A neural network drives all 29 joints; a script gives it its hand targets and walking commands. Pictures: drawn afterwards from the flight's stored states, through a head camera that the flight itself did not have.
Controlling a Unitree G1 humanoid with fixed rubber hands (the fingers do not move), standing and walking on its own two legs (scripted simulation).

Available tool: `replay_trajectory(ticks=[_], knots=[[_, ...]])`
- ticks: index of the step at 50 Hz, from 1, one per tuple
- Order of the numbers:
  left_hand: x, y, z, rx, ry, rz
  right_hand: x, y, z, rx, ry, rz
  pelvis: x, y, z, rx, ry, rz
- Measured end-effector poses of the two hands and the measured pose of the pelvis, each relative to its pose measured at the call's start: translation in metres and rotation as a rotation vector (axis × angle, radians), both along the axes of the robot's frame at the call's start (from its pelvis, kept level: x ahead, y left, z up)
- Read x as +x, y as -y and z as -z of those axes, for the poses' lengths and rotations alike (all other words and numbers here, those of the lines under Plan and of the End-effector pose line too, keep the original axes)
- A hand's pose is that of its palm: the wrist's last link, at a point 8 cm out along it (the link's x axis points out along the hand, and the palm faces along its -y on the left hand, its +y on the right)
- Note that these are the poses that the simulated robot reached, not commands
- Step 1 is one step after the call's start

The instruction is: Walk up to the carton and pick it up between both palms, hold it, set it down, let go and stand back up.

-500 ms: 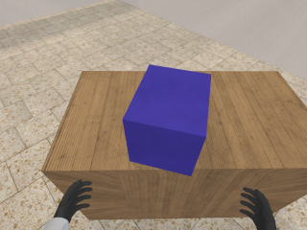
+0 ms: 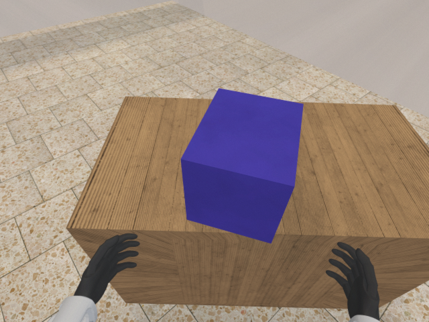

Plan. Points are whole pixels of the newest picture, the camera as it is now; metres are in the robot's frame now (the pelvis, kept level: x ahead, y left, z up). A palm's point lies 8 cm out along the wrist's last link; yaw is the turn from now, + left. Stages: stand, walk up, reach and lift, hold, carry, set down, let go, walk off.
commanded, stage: reach and lift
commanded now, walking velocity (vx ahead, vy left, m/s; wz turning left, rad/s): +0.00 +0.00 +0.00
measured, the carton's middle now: (243, 162) +0.47 -0.03 -0.01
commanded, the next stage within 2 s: none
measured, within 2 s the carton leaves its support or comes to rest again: neither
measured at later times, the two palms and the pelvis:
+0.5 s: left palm (114, 225) +0.25 +0.22 +0.05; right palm (369, 256) +0.22 -0.22 +0.05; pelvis +0.00 -0.01 +0.00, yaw +0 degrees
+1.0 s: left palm (128, 175) +0.33 +0.21 +0.09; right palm (374, 217) +0.27 -0.23 +0.09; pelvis +0.01 +0.00 +0.00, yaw -1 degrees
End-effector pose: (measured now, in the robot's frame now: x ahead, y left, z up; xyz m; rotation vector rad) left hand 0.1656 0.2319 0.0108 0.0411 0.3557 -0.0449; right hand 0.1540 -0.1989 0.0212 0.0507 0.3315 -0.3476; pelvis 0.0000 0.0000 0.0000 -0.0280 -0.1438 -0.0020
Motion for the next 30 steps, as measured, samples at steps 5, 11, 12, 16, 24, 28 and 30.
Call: replay_trajectory(ticks=[5,11,12,16,24,28,30], knots=[[0.002,0.008,-0.004,-0.016,0.012,0.027,0.01,0.001,-0.008,0.0,0.02,-0.001,-0.003,0.0,0.001,0.0,-0.006,-0.005],[0.021,0.016,-0.015,-0.029,0.03,0.047,0.027,0.004,-0.014,0.013,0.007,-0.014,-0.004,0.001,0.001,0.002,-0.01,-0.003],[0.025,0.016,-0.018,-0.026,0.034,0.046,0.03,0.004,-0.015,0.014,0.005,-0.021,-0.004,0.002,0.001,0.003,-0.01,0.0],[0.044,0.014,-0.028,-0.01,0.044,0.036,0.041,0.007,-0.021,0.002,-0.004,-0.032,-0.003,0.004,0.0,0.007,-0.017,0.003],[0.081,0.014,-0.038,-0.008,0.045,0.027,0.06,0.02,-0.031,-0.017,-0.002,-0.017,0.003,0.008,-0.001,0.01,-0.049,0.001],[0.101,0.019,-0.043,-0.002,0.047,0.044,0.072,0.024,-0.037,-0.023,0.015,-0.017,0.008,0.009,-0.002,0.011,-0.065,0.005],[0.11,0.021,-0.046,-0.001,0.052,0.047,0.077,0.025,-0.038,-0.017,0.02,-0.021,0.01,0.009,-0.002,0.011,-0.072,0.007]])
